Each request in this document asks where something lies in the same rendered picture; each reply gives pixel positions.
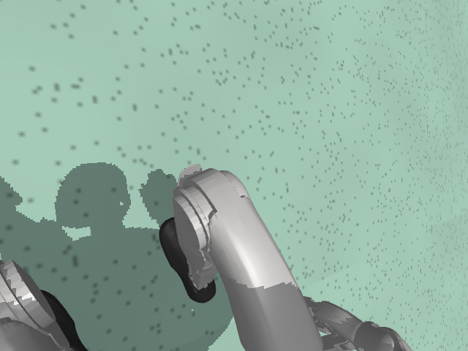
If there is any right robot foot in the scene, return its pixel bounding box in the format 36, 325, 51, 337
159, 217, 216, 303

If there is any right robot arm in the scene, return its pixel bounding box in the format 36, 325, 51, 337
354, 321, 412, 351

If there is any right robot hand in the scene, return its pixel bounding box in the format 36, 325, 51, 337
304, 296, 363, 351

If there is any left robot foot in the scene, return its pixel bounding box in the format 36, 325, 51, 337
41, 290, 88, 351

